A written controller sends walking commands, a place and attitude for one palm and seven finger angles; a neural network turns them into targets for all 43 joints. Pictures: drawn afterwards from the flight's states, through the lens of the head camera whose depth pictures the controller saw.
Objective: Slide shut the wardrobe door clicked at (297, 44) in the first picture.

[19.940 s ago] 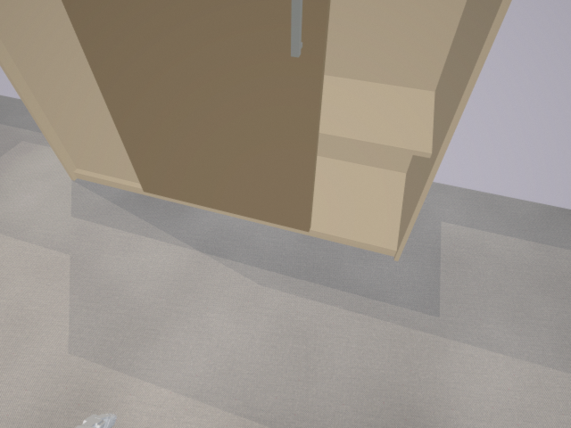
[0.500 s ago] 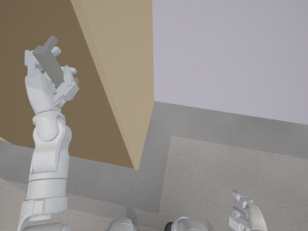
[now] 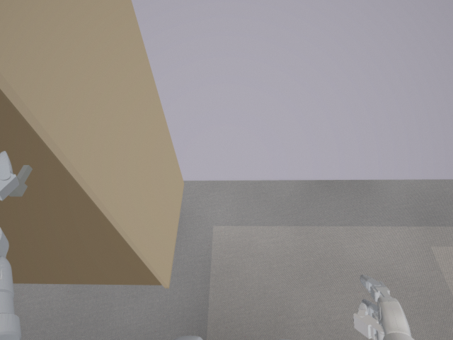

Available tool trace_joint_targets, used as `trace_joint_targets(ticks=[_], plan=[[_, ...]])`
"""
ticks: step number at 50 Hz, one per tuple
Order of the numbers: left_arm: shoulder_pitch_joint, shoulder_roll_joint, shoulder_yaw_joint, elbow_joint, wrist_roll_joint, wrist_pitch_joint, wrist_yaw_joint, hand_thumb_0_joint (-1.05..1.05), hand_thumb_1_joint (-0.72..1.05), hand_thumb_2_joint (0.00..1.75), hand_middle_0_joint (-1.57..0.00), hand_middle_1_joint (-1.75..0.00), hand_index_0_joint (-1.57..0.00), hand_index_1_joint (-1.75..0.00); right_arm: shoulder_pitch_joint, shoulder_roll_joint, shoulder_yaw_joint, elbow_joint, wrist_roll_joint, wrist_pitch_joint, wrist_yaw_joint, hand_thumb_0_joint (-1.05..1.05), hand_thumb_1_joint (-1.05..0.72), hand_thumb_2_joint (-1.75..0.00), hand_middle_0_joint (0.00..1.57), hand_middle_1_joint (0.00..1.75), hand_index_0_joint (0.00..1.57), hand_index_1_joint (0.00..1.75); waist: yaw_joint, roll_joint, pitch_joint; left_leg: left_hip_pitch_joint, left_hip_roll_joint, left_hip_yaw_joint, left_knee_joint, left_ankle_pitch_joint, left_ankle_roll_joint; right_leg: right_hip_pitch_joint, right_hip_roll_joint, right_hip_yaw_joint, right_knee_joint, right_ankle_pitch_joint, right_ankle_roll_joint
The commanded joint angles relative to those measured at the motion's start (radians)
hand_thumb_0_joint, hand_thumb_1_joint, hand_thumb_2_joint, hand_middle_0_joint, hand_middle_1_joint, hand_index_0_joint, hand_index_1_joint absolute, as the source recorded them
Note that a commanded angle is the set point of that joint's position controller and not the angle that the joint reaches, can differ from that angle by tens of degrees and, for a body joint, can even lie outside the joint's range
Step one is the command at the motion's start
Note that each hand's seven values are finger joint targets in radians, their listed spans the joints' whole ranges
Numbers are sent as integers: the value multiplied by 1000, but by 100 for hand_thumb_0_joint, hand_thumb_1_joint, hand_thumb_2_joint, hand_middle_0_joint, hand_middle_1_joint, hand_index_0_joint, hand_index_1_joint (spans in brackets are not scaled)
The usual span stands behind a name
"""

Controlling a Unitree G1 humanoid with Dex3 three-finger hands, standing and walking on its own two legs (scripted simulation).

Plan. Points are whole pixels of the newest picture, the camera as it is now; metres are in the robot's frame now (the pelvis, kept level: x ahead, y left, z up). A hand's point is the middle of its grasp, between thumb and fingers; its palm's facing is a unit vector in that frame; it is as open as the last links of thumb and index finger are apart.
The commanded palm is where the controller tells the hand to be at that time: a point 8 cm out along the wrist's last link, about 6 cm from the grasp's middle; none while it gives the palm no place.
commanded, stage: stop walking and hold the door there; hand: left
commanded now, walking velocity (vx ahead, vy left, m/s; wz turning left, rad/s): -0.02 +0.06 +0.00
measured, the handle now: out of the picture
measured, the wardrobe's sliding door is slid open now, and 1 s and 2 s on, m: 0.00 0.00 0.00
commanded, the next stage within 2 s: none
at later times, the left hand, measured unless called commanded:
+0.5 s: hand (4, 177) +0.32 +0.37 +0.14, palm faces +0.65 -0.69 -0.32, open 6.5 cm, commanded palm +0.26 +0.39 +0.13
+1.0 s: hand (4, 179) +0.32 +0.37 +0.13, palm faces +0.56 -0.77 -0.30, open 6.2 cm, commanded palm +0.27 +0.39 +0.13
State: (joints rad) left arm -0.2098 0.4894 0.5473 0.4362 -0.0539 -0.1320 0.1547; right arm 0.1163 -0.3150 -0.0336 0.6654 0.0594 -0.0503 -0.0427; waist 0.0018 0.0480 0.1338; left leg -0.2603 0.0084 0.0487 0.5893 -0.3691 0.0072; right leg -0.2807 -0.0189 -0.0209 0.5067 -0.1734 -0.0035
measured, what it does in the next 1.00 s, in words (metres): steps on the spot: left foot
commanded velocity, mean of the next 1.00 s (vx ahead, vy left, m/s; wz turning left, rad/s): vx -0.05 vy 0.12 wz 0.05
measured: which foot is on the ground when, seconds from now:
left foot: up 0.00-0.00, down 0.02-1.00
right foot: down 0.00-0.92, up 0.94-1.00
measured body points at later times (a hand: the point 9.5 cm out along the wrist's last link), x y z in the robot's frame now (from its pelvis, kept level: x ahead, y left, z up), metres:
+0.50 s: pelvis +0.02 +0.00 +0.01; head +0.00 -0.02 +0.46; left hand +0.28 +0.40 +0.16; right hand +0.11 -0.27 -0.11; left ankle +0.04 +0.11 -0.73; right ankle +0.06 -0.12 -0.73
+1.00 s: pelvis -0.01 +0.04 +0.00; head +0.01 +0.04 +0.45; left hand +0.28 +0.41 +0.15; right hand +0.16 -0.22 -0.09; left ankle +0.04 +0.11 -0.73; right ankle +0.03 -0.11 -0.71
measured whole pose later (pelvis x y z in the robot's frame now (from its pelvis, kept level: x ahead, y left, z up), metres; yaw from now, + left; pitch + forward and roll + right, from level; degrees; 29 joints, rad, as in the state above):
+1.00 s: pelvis -0.01 +0.04 +0.00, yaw -1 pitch -1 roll +0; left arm -0.18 0.46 0.42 0.36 -0.04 -0.19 0.15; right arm 0.17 -0.28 -0.02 0.65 0.06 -0.03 -0.09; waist 0.02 0.02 0.06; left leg -0.30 -0.04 0.09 0.53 -0.22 0.09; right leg -0.40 -0.07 -0.02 0.76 -0.40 0.02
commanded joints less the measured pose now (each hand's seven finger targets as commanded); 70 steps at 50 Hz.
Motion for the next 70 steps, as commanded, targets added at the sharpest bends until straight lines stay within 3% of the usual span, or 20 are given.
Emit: trace_joint_targets(ticks=[1,4,9,13,30,39,42,46,51,55,56,57,58,59,60,62,65,67,68,70], plan=[[-238,326,7,-238,24,-73,6,0,90,90,-45,-140,-45,-140,-8,-109,-52,-129,4,-44,-24,0,-90,-90,20,30,20,30,6,-15,-322,143,145,-99,-218,229,53,79,-122,156,-82,40,-28],[-189,332,1,-174,46,-66,11,0,90,90,-45,-140,-45,-140,4,-103,-29,-134,7,-47,-33,0,-90,-90,20,30,20,30,8,240,-214,-41,213,-180,-378,-100,87,66,-22,30,14,-161,-5],[-180,350,2,-118,49,-62,20,0,90,90,-45,-140,-45,-140,40,-106,-28,-122,1,-63,-48,0,-90,-90,20,30,20,30,7,77,-208,-86,132,-75,-277,-79,47,141,-49,68,-109,-81,-3],[-187,361,15,-49,45,-68,19,0,90,90,-45,-140,-45,-140,76,-120,-40,-98,-8,-66,-46,0,-90,-90,20,30,20,30,-6,-42,-176,-49,76,-55,-193,-120,30,11,-91,194,-241,-285,-30],[-92,346,27,-26,35,-66,6,0,90,90,-45,-140,-45,-140,55,-100,-24,-82,-4,-54,-58,0,-90,-90,20,30,20,30,3,-30,-225,50,111,-45,-234,105,29,36,-50,138,-175,3,-9],[-116,338,15,-67,37,-76,5,0,90,90,-45,-140,-45,-140,28,-94,-39,-112,-5,-16,-44,0,-90,-90,20,30,20,30,8,-169,-271,-23,42,-79,29,41,3,40,-303,294,-179,217,-101],[-178,306,-19,-144,36,-79,1,0,90,90,-45,-140,-45,-140,20,-89,-32,-112,-4,-13,-46,0,-90,-90,20,30,20,30,-10,-173,-308,49,63,-95,-94,108,13,6,-308,220,-110,159,-73],[-187,234,-96,-237,33,-108,-9,0,90,90,-45,-140,-45,-140,-22,-100,-14,-153,-1,-6,-55,0,-90,-90,20,30,20,30,6,222,-254,-5,229,-264,-347,67,85,-80,-46,-27,229,-258,15],[-196,180,-154,-301,18,-91,-17,0,90,90,-45,-140,-45,-140,2,-90,-21,-122,-13,-64,-40,0,-90,-90,20,30,20,30,6,123,-306,150,196,-185,-241,431,151,-111,-47,-62,342,-300,31],[-196,206,-128,-268,11,-70,-19,0,90,90,-45,-140,-45,-140,-34,-83,-2,-115,-26,-70,-24,0,-90,-90,20,30,20,30,37,115,-282,29,144,-147,-234,268,101,95,-61,-95,42,-168,15],[-206,215,-122,-274,10,-73,-20,0,90,90,-45,-140,-45,-140,-40,-82,1,-118,-30,-68,-20,0,-90,-90,20,30,20,30,42,67,-290,-6,114,-137,-173,201,67,165,-96,-70,-85,-96,-8],[-199,237,-117,-256,16,-76,-18,0,90,90,-45,-140,-45,-140,-42,-70,2,-122,-36,-57,-15,0,-90,-90,20,30,20,30,40,-126,-284,-157,34,-91,5,64,24,259,-263,142,-198,-26,-83],[-204,255,-109,-210,13,-82,-17,0,90,90,-45,-140,-45,-140,-40,-83,-10,-126,-39,-47,-10,0,-90,-90,20,30,20,30,34,-317,-243,-332,-46,-79,305,-121,-23,279,-530,505,-271,146,-206],[-271,240,-98,-219,-2,-86,-15,0,90,90,-45,-140,-45,-140,0,-124,-37,-96,-32,-52,-4,0,-90,-90,20,30,20,30,24,-313,-260,-324,10,-204,522,-134,-40,207,-599,507,-231,257,-225],[-323,135,-187,-283,2,-93,-23,0,90,90,-45,-140,-45,-140,-24,-79,-17,-100,-26,-55,1,0,-90,-90,20,30,20,30,16,-297,-285,-336,42,-252,598,-112,-38,233,-570,398,-155,319,-215],[-340,211,-117,-285,20,-121,-18,0,90,90,-45,-140,-45,-140,-24,-51,7,-82,-36,-48,-7,0,-90,-90,20,30,20,30,-2,-225,-299,-261,71,-187,511,-83,-33,182,-467,158,-89,340,-126],[-330,209,-105,-334,18,-120,-23,0,90,90,-45,-140,-45,-140,-66,-21,7,-98,-37,-37,-30,0,-90,-90,20,30,20,30,15,-237,-266,-51,28,-13,139,-55,-11,72,-364,48,-63,249,-74],[-348,126,-176,-425,12,-119,-23,0,90,90,-45,-140,-45,-140,-55,-8,3,-97,-37,-33,-41,0,-90,-90,20,30,20,30,-19,-159,-296,137,-35,105,-97,143,-23,4,-265,-25,22,123,-33],[-337,96,-207,-473,4,-122,-24,0,90,90,-45,-140,-45,-140,-54,-20,-10,-112,-32,-33,-51,0,-90,-90,20,30,20,30,-24,-70,-280,208,13,91,-129,188,-16,-47,-201,-50,115,60,-11],[-380,27,-276,-620,2,-136,-29,0,90,90,-45,-140,-45,-140,-15,-66,-23,-143,-19,-45,-50,0,-90,-90,20,30,20,30,-26,226,-353,227,266,-255,-189,493,109,-143,-21,-94,389,-278,40]])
